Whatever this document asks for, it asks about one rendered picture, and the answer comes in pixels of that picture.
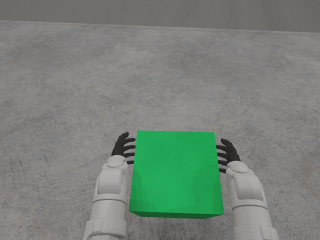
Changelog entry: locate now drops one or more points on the robot right forearm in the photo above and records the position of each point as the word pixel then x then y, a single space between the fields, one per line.
pixel 248 202

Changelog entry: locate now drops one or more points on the robot left forearm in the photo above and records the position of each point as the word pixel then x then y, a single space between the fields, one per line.
pixel 107 219

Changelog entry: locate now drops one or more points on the carton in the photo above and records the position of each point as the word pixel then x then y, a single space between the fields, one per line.
pixel 176 175

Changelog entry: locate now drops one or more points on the robot right hand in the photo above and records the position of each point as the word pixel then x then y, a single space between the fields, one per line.
pixel 230 156

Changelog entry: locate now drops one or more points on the robot left hand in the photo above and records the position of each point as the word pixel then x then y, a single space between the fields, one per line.
pixel 120 148

